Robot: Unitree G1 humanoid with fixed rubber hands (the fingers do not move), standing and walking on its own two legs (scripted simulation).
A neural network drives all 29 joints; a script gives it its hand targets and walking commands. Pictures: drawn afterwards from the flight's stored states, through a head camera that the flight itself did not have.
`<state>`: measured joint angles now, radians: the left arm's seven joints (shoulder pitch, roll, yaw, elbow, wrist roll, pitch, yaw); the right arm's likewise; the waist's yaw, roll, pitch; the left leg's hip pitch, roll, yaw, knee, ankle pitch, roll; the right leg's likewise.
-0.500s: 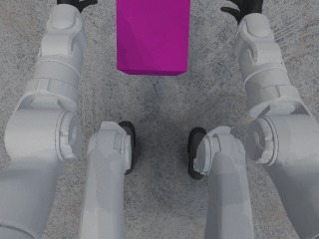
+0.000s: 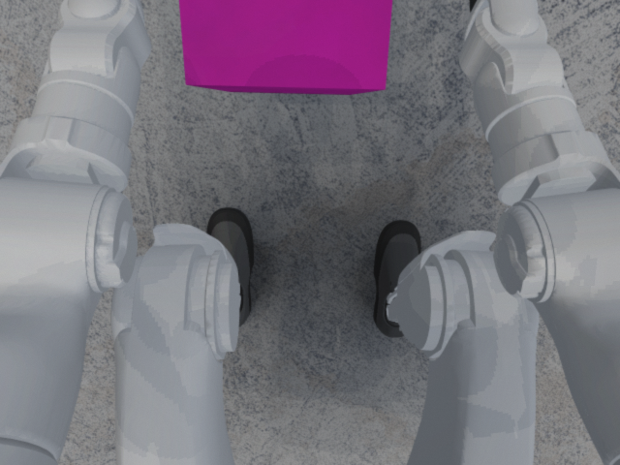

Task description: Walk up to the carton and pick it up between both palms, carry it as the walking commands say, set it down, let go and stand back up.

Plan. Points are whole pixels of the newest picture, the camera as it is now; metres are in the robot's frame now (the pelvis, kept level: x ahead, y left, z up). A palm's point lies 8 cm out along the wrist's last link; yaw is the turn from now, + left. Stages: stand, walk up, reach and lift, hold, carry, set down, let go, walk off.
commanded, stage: reach and lift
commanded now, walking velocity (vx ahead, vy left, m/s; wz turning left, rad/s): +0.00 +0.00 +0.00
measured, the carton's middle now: out of the picture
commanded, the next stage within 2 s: none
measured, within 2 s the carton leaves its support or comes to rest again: leaves its support in 1.14 s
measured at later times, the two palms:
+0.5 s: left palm out of the picture +0.53 +0.21 -0.20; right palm out of the picture +0.54 -0.11 -0.19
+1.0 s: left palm out of the picture +0.54 +0.18 -0.19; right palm out of the picture +0.55 -0.09 -0.19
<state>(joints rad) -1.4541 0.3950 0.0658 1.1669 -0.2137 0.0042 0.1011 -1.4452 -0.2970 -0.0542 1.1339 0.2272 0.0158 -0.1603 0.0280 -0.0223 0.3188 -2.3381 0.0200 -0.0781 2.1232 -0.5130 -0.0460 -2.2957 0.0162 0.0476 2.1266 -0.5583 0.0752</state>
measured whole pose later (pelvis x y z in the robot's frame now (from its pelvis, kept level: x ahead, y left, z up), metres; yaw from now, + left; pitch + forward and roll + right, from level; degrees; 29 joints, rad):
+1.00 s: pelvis +0.00 +0.00 -0.02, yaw +0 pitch +38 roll -2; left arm -1.53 0.29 0.18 1.18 -0.06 0.08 0.08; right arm -1.51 -0.18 -0.25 1.14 0.02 0.09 -0.13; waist 0.03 -0.02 0.36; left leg -2.32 0.02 -0.07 2.19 -0.53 -0.03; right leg -2.28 0.03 0.06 2.19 -0.57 0.09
